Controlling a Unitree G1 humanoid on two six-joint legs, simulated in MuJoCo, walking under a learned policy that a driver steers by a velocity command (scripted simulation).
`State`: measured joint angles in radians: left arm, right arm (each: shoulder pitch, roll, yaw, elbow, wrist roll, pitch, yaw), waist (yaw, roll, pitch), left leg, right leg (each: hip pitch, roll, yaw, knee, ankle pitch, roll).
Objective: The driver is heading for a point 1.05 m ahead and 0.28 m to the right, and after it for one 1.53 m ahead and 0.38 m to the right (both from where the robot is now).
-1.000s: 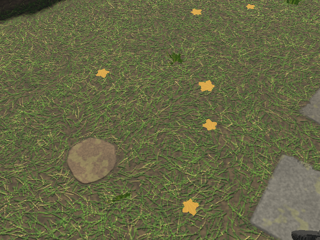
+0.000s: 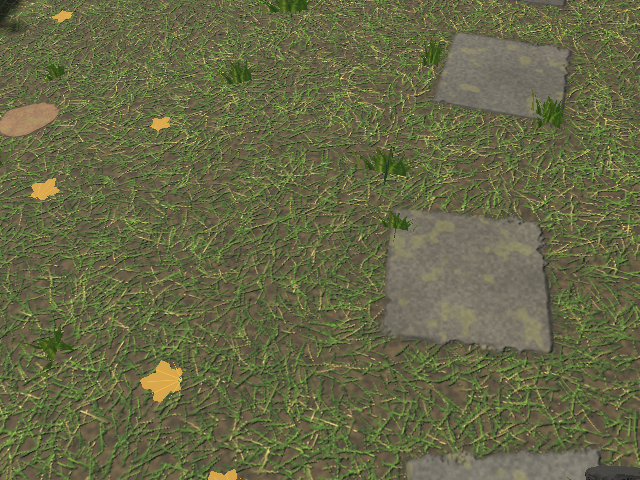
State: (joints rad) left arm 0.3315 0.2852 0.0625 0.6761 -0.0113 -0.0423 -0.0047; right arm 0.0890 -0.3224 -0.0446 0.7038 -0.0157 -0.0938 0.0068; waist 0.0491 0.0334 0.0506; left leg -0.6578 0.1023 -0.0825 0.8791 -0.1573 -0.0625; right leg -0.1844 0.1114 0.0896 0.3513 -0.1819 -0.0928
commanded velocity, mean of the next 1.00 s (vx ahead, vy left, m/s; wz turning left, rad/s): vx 0.50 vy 0.00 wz -0.53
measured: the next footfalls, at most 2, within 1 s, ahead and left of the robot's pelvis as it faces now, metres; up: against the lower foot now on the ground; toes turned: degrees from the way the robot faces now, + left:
left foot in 0.20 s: +0.31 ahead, +0.15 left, +0.00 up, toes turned -11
right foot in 0.72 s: +0.50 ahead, -0.19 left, +0.00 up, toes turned -28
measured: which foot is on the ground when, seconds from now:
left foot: up 0.00-0.18, down 0.20-0.74, up 0.76-1.00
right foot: down 0.00-0.22, up 0.24-0.70, down 0.72-1.00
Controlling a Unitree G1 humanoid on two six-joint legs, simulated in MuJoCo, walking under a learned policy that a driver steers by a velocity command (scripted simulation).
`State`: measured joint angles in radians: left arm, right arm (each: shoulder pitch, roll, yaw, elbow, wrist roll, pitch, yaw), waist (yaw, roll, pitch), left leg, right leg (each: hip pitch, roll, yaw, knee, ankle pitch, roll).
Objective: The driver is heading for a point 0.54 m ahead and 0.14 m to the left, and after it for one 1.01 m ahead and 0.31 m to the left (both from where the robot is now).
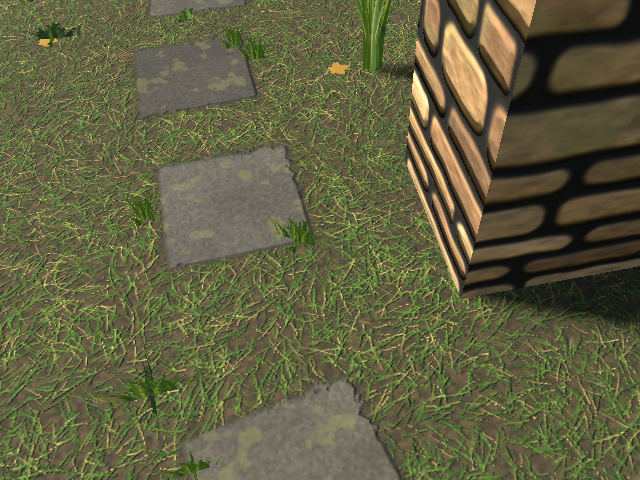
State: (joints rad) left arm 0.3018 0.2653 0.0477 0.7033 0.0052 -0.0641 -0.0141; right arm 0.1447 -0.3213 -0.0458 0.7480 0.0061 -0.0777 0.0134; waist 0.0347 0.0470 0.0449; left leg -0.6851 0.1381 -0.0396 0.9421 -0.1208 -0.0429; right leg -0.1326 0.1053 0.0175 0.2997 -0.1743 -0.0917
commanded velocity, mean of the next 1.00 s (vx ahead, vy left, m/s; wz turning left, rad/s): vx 0.35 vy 0.00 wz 0.40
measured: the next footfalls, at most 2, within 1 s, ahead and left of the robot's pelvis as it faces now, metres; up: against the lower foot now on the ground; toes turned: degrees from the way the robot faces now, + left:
left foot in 0.28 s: +0.34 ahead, +0.16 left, +0.00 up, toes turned +9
right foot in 0.72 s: +0.63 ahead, +0.03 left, +0.00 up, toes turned +28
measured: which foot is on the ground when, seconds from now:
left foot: up 0.00-0.26, down 0.28-0.72, up 0.74-1.00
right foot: down 0.00-0.30, up 0.32-0.70, down 0.72-1.00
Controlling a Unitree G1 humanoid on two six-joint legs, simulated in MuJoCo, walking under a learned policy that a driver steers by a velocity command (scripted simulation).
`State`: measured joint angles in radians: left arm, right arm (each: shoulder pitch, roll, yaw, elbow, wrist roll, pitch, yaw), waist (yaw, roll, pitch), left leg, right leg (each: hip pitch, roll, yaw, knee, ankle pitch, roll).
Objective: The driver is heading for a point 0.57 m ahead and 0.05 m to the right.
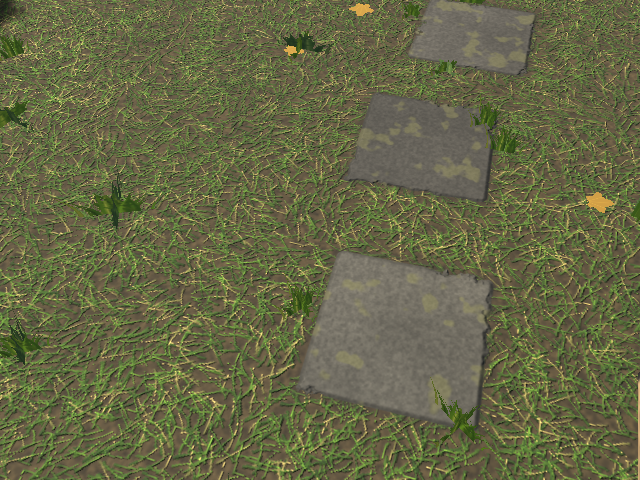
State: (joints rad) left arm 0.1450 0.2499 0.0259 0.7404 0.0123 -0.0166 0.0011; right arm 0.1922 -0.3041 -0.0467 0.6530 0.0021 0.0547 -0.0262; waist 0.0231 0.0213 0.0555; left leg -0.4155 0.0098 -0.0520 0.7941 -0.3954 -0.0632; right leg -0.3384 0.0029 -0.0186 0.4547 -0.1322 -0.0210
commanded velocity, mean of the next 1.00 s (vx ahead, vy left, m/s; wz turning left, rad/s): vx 0.14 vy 0.00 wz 0.05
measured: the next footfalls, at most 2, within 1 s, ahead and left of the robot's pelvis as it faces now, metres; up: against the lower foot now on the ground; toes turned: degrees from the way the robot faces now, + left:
left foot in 0.06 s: +0.07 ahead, +0.13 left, +0.00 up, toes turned -1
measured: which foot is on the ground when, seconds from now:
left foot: up 0.00-0.04, down 0.06-0.80, up 0.82-1.00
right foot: down 0.00-1.00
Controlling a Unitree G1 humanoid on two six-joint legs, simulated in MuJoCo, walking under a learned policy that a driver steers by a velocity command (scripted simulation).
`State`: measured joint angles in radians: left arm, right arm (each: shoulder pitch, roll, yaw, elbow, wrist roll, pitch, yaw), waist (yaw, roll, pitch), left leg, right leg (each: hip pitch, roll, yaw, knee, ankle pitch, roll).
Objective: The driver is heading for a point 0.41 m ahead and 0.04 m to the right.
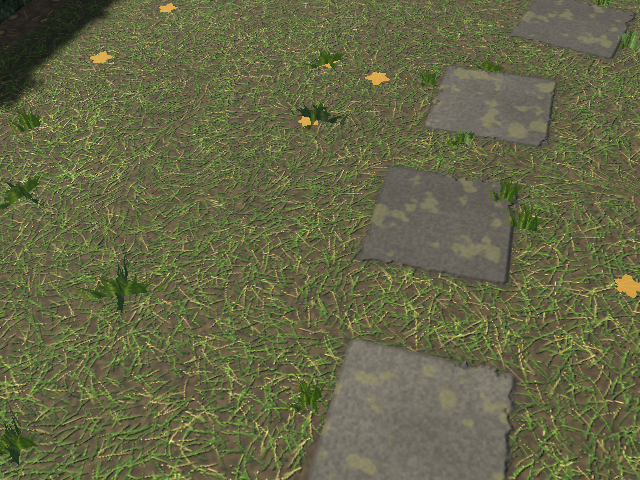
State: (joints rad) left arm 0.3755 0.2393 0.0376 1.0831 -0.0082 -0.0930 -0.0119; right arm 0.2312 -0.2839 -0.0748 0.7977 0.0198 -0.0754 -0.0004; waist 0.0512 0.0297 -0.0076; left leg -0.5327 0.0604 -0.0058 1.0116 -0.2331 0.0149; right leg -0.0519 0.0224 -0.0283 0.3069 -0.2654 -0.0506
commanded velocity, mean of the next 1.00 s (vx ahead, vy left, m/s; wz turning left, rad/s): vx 0.25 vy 0.00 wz -0.06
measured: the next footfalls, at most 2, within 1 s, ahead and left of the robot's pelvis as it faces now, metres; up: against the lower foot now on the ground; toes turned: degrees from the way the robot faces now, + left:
left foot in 0.28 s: +0.34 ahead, +0.15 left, +0.00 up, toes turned +1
right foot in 0.70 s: +0.47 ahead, -0.08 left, +0.00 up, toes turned -4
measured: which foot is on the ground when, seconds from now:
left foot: up 0.00-0.26, down 0.28-1.00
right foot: down 0.00-0.30, up 0.32-0.68, down 0.70-1.00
